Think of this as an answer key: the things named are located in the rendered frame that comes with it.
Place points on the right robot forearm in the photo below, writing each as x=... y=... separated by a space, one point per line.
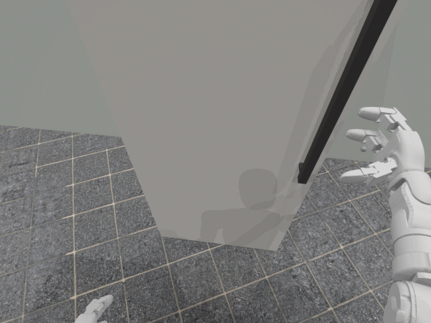
x=410 y=202

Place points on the right robot hand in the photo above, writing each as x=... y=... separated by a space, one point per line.
x=405 y=148

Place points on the left robot hand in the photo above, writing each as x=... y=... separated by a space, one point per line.
x=94 y=310

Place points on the handle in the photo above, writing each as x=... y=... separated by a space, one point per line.
x=370 y=32

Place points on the fridge door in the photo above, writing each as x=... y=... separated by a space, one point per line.
x=218 y=101

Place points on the right robot upper arm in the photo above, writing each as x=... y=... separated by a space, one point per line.
x=408 y=302

